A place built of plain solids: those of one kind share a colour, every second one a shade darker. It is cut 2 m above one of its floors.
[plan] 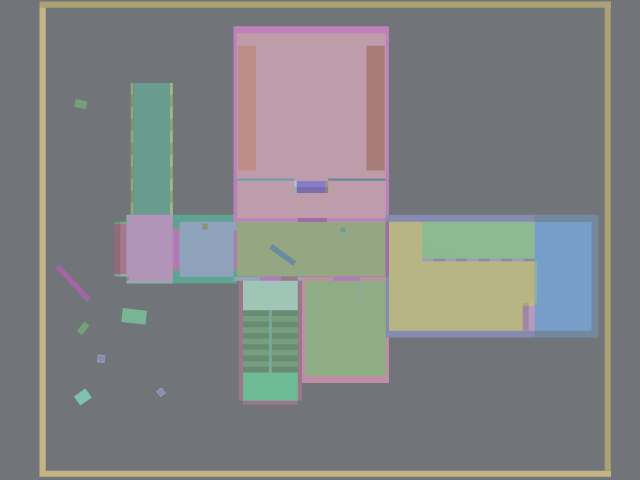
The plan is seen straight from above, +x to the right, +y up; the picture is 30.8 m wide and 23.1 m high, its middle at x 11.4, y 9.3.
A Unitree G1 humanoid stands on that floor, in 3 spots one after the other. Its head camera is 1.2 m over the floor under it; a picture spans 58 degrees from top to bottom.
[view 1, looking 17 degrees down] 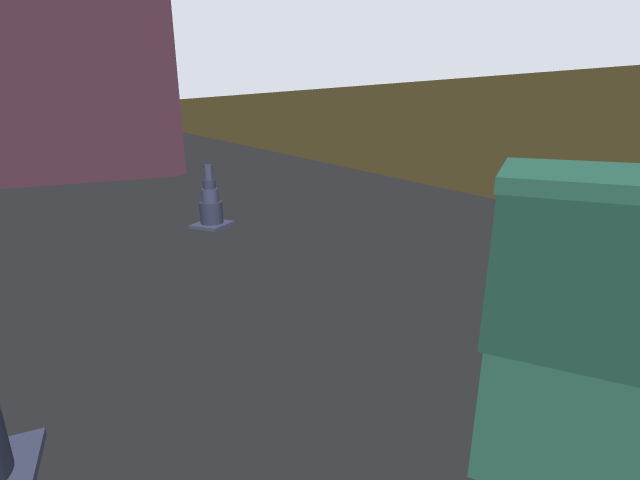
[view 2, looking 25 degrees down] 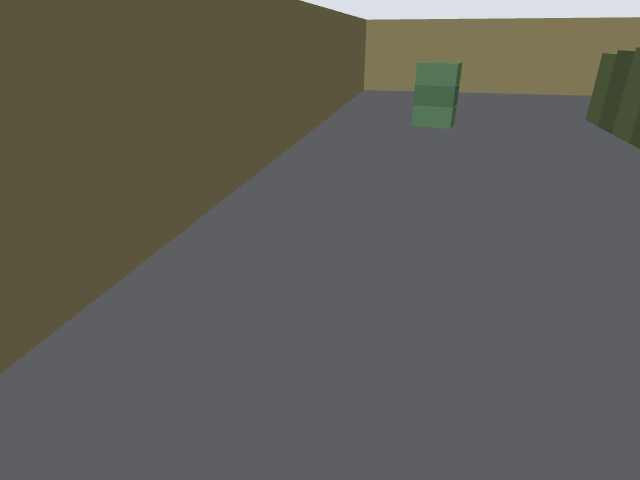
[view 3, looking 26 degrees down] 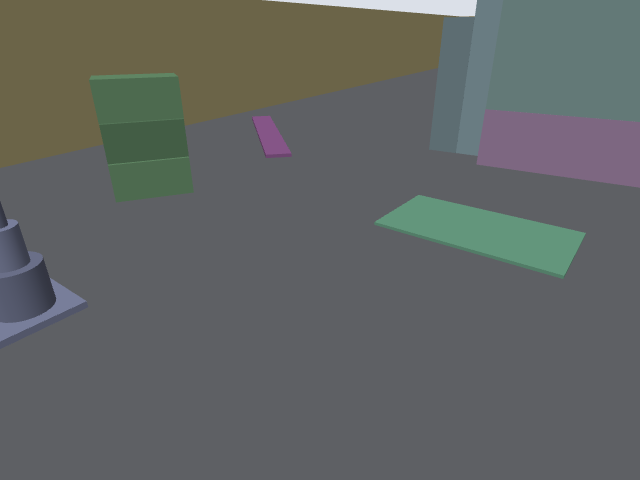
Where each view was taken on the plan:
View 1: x -0.68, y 3.12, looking -29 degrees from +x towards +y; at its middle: ground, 4.10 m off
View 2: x -0.28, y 8.93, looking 103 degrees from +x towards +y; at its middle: ground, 2.84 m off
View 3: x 2.91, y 2.85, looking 121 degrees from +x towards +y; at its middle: ground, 2.74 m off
